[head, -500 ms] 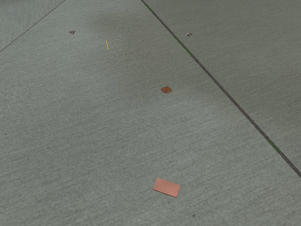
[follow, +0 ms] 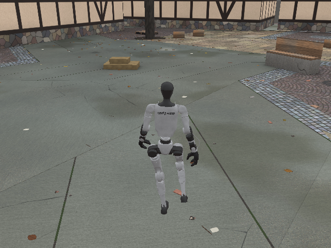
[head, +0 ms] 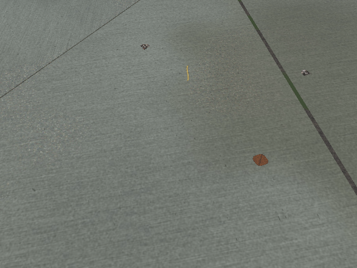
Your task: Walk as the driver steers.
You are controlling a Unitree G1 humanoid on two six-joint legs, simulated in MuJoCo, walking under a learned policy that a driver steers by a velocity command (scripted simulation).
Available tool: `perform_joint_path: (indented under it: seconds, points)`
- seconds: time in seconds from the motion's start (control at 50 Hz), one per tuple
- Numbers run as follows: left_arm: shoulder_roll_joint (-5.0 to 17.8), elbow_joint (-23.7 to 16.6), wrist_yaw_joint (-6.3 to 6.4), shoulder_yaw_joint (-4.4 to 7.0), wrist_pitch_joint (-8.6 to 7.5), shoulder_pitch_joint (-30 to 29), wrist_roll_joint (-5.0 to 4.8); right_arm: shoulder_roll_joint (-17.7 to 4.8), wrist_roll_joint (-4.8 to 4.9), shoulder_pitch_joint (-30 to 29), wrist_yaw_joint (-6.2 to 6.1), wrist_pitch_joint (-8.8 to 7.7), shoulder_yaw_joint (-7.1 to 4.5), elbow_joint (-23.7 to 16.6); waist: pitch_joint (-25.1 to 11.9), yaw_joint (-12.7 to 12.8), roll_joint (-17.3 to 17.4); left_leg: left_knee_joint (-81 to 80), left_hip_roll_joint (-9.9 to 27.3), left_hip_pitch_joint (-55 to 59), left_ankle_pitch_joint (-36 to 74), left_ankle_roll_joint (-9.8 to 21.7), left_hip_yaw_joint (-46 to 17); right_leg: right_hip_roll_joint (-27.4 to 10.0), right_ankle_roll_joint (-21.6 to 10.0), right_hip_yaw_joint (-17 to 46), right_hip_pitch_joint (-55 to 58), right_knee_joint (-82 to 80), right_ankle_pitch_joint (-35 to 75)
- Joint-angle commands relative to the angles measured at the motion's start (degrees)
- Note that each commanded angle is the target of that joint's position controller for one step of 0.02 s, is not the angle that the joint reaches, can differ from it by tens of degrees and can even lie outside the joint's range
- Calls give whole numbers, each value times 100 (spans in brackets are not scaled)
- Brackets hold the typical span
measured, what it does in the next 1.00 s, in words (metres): walks ahead: right foot, then left foot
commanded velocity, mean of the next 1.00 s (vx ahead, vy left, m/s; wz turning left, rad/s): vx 0.31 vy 0.00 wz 0.27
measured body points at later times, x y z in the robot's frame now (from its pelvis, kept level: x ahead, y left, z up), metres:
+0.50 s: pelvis +0.36 -0.04 +0.01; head +0.42 -0.03 +0.46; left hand +0.32 +0.23 -0.12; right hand +0.58 -0.25 -0.10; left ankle +0.41 +0.10 -0.67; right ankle +0.44 -0.13 -0.73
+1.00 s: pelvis +0.45 +0.01 +0.01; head +0.45 +0.01 +0.46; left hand +0.41 +0.25 -0.14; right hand +0.59 -0.21 -0.12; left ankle +0.46 +0.10 -0.73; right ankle +0.44 -0.12 -0.73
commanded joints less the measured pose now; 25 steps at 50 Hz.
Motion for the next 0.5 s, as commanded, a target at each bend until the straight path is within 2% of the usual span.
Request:
perform_joint_path:
  seconds: [0.02, 0.04, 0.06, 0.08, 0.1, 0.14, 0.16, 0.18, 0.2, 0.22, 0.24, 0.26, 0.28, 0.3, 0.32, 0.34, 0.36, 0.4, 0.44, 0.46, 0.5]
  points:
    - [542, -686, -60, 14, 130, -441, 27, -661, 71, -285, -41, -286, -74, -597, 689, 275, -260, -1733, 1489, -1232, 725, 822, -2102, -52, 339, -540, -265, -1201, 458]
    - [521, -850, -80, -18, 122, -815, -10, -666, 57, -147, -33, -295, -82, -616, 755, 146, -182, -1726, 1348, -1360, 1236, 691, -1969, 45, 370, -640, -54, -1876, 977]
    - [486, -838, -97, -36, 159, -900, -34, -669, 36, -80, 4, -268, -99, -633, 558, 35, -174, -1685, 1131, -1180, 1742, 464, -1755, 228, 320, -735, 162, -2158, 1472]
    - [409, -1015, -124, -93, 129, -1082, -80, -814, 68, 151, 3, -274, -141, -644, 555, -82, 256, -1522, 1231, -1092, 2563, 384, -1854, 294, 268, -759, 340, -2794, 1904]
    - [410, -1052, -124, -120, 91, -1225, -111, -735, 100, 388, 1, -261, -137, -559, 550, -242, 180, -1341, 1221, -696, 3687, 191, -1709, 465, 179, -907, 409, -3228, 2298]
    - [343, -1091, -84, -165, 28, -1331, -140, -695, 140, 734, -31, -208, -116, -422, 295, -478, 146, -960, 1190, 6, 4931, -162, -1464, 854, -45, -1126, 867, -4020, 2735]
    - [434, -1092, -44, -138, -3, -1144, -125, -712, 129, 805, -84, -218, -105, -401, 60, -433, 320, -581, 1206, 352, 5562, -351, -1508, 1035, -153, -1070, 1267, -4344, 2880]
    - [572, -949, 8, -82, 7, -673, -139, -825, 115, 723, -117, -234, -119, -468, -435, -232, 439, -80, 1201, 642, 6587, -563, -1522, 1306, -208, -1039, 1869, -4280, 2924]
    - [857, -848, 80, 15, -64, -67, -124, -989, 106, 631, -163, -257, -164, -469, -529, 159, 719, 927, 1316, 610, 6540, -741, -1699, 1199, -278, -801, 2473, -4626, 2874]
    - [1142, -547, 156, 127, -149, 984, -96, -1058, 141, 204, -181, -273, -183, -584, -844, 806, 690, 2227, 1224, 452, 5862, -852, -1670, 755, -409, -534, 3409, -5139, 3700]
    - [1467, -265, 214, 223, -191, 1797, -18, -681, 169, 66, -202, -287, -114, -776, -1445, 1025, 85, 3883, 809, -293, 2442, -900, -1202, -269, -538, 0, 4693, -4489, 6187]
    - [1573, -188, 88, 268, -148, 2099, 53, -91, 463, 1018, -309, -200, -7, -927, -2695, 478, -1345, 6266, 227, -2062, -2656, -1155, -797, -2511, -1636, 1908, 6734, -3165, 9987]
    - [1246, -314, -32, 287, -48, 2129, -178, -609, 278, 811, -341, -166, -27, -899, -3414, 754, -621, 6473, 552, -2338, -2063, -1015, -938, -2254, -1745, 2169, 6728, -3424, 9310]
    - [967, -395, -15, 249, -44, 1486, -207, -627, 265, 488, -299, -127, -26, -923, -2962, 614, -725, 6247, 826, -2648, -1472, -1033, -953, -1945, -1755, 1934, 6052, -4007, 7140]
    - [515, -413, 15, 142, -18, 1037, -194, -602, 76, 53, -226, -70, 2, -954, -2104, 520, -228, 5724, 1031, -2733, -1198, -1053, -681, -1401, -1516, 1430, 4996, -4453, 5785]
    - [448, -320, 83, 101, -17, 902, -193, -462, 10, -221, -115, 10, 35, -1056, -1574, 422, -266, 5420, 1140, -2839, -1196, -1079, -681, -1199, -1490, 1169, 4343, -4768, 5081]
    - [436, -125, 98, 76, -25, 1192, -251, -401, -156, -420, -30, 89, 24, -1118, -955, 427, -117, 5065, 1136, -2437, -1127, -1083, -558, -944, -1360, 798, 3348, -5047, 5555]
    - [628, 74, 72, 121, -64, 1180, -299, -33, -210, -188, 31, 225, 99, -1172, -733, 64, -229, 4439, 1135, -1952, -1019, -1116, -462, -885, -1357, 342, 2448, -5325, 5616]
    - [765, 71, 22, 147, -66, 862, -232, 16, -202, -116, 39, 289, 137, -1248, -851, -195, -527, 3757, 1117, -1665, -621, -1103, -321, -743, -1346, -65, 2006, -5431, 5732]
    - [775, 54, -13, 150, -49, 692, -232, 18, -177, -176, 51, 292, 174, -1272, -871, -264, -646, 3177, 1192, -1389, -242, -1070, -240, -590, -1228, -360, 1777, -5484, 5537]
    - [767, 113, -70, 156, -10, 688, -266, -10, -125, -513, 75, 296, 236, -1310, -862, -161, -854, 2302, 1250, -851, 564, -1028, -40, -355, -1051, -678, 1538, -5587, 4863]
